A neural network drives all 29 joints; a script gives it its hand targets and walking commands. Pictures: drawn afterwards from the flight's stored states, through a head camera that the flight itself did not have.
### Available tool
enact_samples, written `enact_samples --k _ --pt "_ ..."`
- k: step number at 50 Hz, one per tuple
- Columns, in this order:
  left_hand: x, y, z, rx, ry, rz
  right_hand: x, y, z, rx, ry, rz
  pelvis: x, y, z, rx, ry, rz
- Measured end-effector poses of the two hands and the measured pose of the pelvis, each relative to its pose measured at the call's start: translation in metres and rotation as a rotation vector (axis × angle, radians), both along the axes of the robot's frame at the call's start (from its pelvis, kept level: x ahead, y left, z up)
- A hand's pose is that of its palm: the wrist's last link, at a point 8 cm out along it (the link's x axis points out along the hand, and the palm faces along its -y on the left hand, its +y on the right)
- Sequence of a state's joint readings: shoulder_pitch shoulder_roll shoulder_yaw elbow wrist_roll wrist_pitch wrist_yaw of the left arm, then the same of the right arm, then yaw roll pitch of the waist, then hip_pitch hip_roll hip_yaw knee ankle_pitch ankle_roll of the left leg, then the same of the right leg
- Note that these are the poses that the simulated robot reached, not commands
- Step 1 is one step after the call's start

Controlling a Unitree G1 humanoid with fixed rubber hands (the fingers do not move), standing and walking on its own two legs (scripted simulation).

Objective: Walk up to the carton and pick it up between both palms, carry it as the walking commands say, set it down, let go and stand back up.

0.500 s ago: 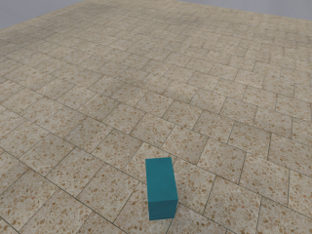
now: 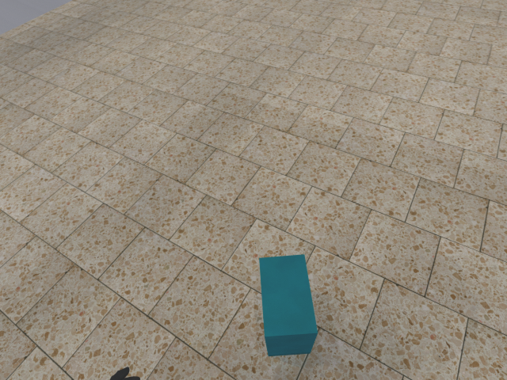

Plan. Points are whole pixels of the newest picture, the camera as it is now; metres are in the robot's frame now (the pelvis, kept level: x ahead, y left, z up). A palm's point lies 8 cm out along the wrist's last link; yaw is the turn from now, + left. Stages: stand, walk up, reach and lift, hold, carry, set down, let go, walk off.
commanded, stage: walk up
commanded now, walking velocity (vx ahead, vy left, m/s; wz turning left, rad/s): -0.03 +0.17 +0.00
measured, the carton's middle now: (285, 307) +0.41 -0.05 -0.61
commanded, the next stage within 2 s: stand in 1.96 s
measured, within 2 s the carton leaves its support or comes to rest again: neither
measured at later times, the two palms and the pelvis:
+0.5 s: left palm out of the picture +0.03 +0.32 -0.13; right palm out of the picture +0.06 -0.18 -0.12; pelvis -0.02 +0.06 +0.00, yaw +1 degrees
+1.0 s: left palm out of the picture +0.01 +0.29 -0.12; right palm out of the picture +0.01 -0.20 -0.13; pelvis -0.05 +0.03 +0.00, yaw +1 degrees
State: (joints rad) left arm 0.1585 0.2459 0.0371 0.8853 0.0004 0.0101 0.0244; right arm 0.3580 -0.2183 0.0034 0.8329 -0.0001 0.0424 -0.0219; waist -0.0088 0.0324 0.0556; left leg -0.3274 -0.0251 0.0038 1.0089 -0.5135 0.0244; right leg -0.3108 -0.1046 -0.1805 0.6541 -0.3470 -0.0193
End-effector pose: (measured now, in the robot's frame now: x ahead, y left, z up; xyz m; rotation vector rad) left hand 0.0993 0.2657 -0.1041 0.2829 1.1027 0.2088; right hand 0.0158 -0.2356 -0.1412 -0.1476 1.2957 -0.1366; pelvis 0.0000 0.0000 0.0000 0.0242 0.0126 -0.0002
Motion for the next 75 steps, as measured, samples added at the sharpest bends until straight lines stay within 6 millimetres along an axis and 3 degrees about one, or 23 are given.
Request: enact_samples --k 7,12,19,26,33,45,52,58,62,67,75 --pt "-0.035 0.023 -0.002 0.015 0.09 0.046 0.091 0.027 0.005 0.035 -0.174 0.071 -0.006 0.018 0.002 0.004 -0.016 0.019" --pt "-0.045 0.041 -0.024 -0.038 0.134 0.056 0.113 0.046 0.017 -0.01 -0.252 0.085 -0.005 0.042 -0.005 -0.045 -0.014 0.015" --pt "-0.053 0.053 -0.028 -0.085 0.149 0.061 0.08 0.057 0.03 -0.067 -0.21 0.072 -0.009 0.061 0.003 -0.066 -0.014 0.018" --pt "-0.072 0.049 -0.027 -0.072 0.163 0.063 0.04 0.05 0.022 -0.066 -0.162 0.052 -0.027 0.055 0.002 -0.052 -0.038 0.015" --pt "-0.088 0.034 -0.02 -0.047 0.145 0.069 0.029 0.038 0.014 -0.028 -0.174 0.048 -0.04 0.039 0.001 -0.021 -0.057 0.015" --pt "-0.09 0.027 -0.015 -0.049 0.111 0.062 -0.002 0.033 0.012 -0.021 -0.125 0.033 -0.046 0.034 0.003 -0.015 -0.057 0.014" --pt "-0.093 0.022 -0.018 -0.066 0.147 0.058 -0.007 0.027 0.015 -0.046 -0.117 0.018 -0.046 0.032 0.004 -0.025 -0.057 0.006" --pt "-0.088 -0.007 -0.021 -0.096 0.167 0.018 -0.009 -0.001 0.02 -0.076 -0.13 -0.013 -0.05 0.008 0.005 -0.041 -0.05 -0.029" --pt "-0.086 -0.031 -0.021 -0.078 0.138 0.01 0.002 -0.023 0.01 -0.042 -0.15 -0.004 -0.051 -0.017 -0.001 -0.005 -0.046 -0.029" --pt "-0.094 -0.06 -0.01 -0.081 0.152 0.016 0.012 -0.038 0.016 -0.01 -0.166 -0.005 -0.049 -0.037 0.01 0.016 -0.037 -0.033" --pt "-0.096 -0.073 -0.01 -0.08 0.141 0.018 0.006 -0.048 0.015 -0.01 -0.152 -0.008 -0.052 -0.047 0.01 0.013 -0.021 -0.033"
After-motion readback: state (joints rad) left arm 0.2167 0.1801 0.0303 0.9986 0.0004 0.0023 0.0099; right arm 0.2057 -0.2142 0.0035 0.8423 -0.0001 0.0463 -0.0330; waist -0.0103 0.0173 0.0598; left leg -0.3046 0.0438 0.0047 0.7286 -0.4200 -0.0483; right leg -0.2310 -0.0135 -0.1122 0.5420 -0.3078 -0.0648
